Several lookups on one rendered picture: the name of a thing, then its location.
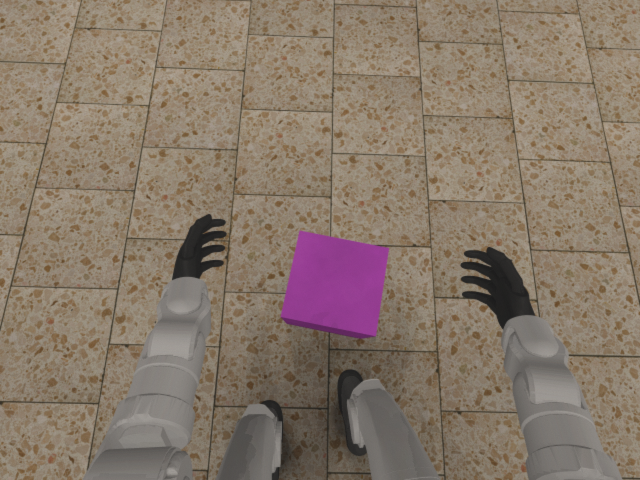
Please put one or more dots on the left robot upper arm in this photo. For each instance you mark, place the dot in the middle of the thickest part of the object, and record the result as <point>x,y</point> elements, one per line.
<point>152,463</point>

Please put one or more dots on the robot left hand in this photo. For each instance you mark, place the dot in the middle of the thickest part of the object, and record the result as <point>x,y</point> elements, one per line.
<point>191,253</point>

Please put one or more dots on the robot left thigh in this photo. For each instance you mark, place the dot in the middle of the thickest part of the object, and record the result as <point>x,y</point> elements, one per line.
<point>254,450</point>

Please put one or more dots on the carton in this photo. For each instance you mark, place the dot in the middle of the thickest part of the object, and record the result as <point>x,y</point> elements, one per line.
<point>335,285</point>

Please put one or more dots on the robot right forearm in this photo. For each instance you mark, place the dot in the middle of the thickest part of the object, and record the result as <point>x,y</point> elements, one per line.
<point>559,431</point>

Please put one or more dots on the robot left forearm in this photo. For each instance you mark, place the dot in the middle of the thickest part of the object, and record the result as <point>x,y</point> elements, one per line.
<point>158,410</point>

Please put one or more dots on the robot right hand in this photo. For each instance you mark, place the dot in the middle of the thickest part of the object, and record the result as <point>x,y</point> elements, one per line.
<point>509,298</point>

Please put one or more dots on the right robot foot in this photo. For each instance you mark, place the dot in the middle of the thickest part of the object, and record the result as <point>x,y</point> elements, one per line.
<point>348,380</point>

